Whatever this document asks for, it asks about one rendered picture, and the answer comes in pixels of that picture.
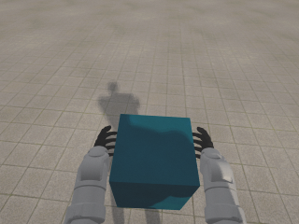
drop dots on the robot right hand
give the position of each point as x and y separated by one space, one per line
205 143

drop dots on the robot left hand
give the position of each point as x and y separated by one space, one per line
101 140

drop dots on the left robot forearm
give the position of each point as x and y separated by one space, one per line
88 201

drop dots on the right robot forearm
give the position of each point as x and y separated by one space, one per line
222 204

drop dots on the carton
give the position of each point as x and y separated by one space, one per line
154 163

